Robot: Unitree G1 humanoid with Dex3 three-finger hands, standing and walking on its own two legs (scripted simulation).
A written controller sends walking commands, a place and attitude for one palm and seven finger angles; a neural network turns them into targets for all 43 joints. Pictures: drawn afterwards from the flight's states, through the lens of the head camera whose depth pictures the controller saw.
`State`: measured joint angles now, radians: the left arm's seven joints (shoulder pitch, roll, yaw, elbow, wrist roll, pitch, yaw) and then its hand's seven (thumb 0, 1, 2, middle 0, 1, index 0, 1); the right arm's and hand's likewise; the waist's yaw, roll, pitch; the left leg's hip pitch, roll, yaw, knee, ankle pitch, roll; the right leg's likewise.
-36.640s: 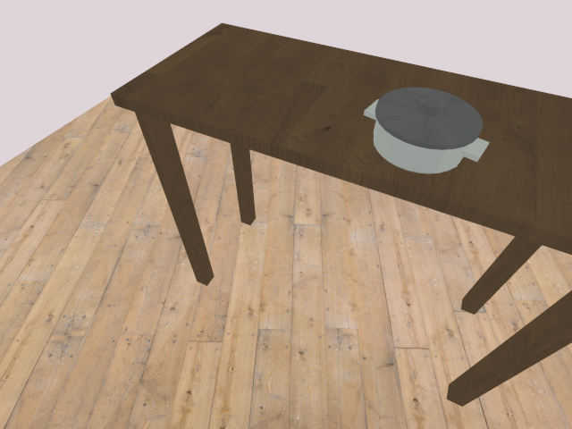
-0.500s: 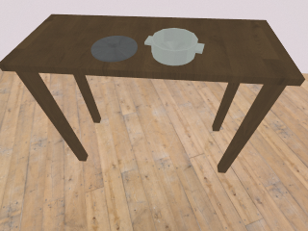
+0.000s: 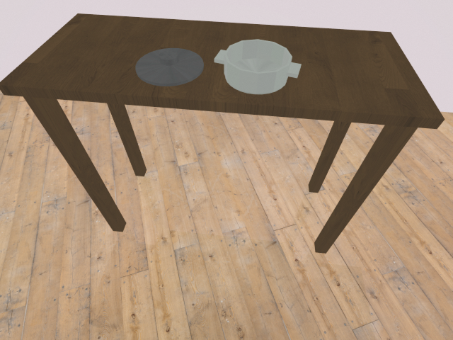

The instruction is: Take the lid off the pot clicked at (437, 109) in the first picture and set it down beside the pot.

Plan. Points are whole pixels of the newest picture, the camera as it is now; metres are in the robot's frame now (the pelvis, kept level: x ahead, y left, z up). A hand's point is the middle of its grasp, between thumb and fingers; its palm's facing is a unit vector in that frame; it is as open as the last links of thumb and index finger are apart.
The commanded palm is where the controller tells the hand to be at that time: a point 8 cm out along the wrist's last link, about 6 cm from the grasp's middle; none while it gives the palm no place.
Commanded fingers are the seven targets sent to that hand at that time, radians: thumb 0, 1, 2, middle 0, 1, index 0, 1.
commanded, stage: look to check the result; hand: left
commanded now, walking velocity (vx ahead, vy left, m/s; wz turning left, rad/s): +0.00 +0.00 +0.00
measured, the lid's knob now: (168, 57) +0.75 +0.19 +0.10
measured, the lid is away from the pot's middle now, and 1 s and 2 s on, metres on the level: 0.23 0.23 0.23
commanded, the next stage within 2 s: stand and wait in 0.18 s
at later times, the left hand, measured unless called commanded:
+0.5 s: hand out of the picture +0.01 +0.19 -0.18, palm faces +0.03 -0.98 -0.19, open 7.3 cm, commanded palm none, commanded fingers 0.00 0.90 0.90 -0.20 -0.30 -0.20 -0.30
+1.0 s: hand out of the picture +0.01 +0.19 -0.18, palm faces +0.03 -0.98 -0.19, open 7.3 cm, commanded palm none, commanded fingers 0.00 0.90 0.90 -0.20 -0.30 -0.20 -0.30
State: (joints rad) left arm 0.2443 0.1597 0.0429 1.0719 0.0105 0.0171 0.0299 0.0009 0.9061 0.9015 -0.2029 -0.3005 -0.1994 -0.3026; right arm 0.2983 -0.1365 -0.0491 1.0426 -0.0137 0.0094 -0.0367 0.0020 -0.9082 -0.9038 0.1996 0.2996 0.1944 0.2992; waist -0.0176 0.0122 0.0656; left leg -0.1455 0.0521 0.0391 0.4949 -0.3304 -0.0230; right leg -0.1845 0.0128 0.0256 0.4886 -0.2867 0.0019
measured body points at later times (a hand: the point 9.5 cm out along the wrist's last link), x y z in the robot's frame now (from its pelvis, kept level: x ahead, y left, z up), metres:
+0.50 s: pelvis -0.01 +0.01 +0.00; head +0.01 +0.02 +0.45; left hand +0.01 +0.24 -0.16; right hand -0.02 -0.20 -0.16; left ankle -0.04 +0.13 -0.74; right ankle -0.02 -0.12 -0.74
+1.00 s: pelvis -0.01 +0.01 +0.00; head +0.02 +0.02 +0.45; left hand +0.01 +0.24 -0.16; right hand -0.02 -0.20 -0.16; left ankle -0.04 +0.13 -0.74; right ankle -0.02 -0.12 -0.74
